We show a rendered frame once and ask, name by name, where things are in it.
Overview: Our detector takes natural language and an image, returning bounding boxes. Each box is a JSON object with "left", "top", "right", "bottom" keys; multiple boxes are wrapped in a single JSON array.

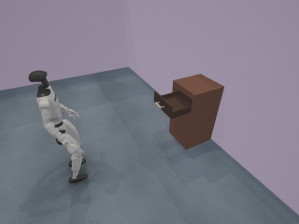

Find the robot left forearm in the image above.
[{"left": 59, "top": 103, "right": 69, "bottom": 113}]

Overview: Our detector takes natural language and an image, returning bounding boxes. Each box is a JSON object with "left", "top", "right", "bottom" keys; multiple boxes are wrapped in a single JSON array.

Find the robot left thigh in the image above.
[{"left": 63, "top": 119, "right": 80, "bottom": 144}]

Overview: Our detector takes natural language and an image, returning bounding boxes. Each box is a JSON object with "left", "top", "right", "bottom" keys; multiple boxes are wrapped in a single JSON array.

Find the drawer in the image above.
[{"left": 154, "top": 91, "right": 192, "bottom": 119}]

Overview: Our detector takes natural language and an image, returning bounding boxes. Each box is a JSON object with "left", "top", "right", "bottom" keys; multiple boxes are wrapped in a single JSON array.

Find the robot right hand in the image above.
[{"left": 66, "top": 143, "right": 85, "bottom": 158}]

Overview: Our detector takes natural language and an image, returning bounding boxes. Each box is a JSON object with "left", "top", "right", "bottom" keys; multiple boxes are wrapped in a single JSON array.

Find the robot right thigh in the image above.
[{"left": 55, "top": 131, "right": 81, "bottom": 161}]

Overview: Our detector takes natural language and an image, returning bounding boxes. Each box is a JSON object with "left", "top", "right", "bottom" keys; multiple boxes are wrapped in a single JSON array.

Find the robot right upper arm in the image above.
[{"left": 38, "top": 98, "right": 55, "bottom": 130}]

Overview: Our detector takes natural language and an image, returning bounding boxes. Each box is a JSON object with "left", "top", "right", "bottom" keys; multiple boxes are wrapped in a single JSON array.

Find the robot right forearm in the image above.
[{"left": 46, "top": 123, "right": 71, "bottom": 147}]

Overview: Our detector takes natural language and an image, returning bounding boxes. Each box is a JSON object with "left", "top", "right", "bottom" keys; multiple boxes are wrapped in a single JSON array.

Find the cabinet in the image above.
[{"left": 169, "top": 74, "right": 224, "bottom": 150}]

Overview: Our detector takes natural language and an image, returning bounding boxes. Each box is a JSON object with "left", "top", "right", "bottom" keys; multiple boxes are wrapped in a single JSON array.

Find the robot left hand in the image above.
[{"left": 66, "top": 109, "right": 79, "bottom": 119}]

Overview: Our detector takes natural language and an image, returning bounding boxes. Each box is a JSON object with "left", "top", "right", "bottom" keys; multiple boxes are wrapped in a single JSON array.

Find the robot thigh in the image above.
[
  {"left": 63, "top": 119, "right": 80, "bottom": 144},
  {"left": 55, "top": 131, "right": 81, "bottom": 161}
]

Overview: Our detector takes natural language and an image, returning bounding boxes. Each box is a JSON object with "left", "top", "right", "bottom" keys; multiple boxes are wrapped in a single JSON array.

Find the handle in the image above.
[{"left": 154, "top": 102, "right": 164, "bottom": 109}]

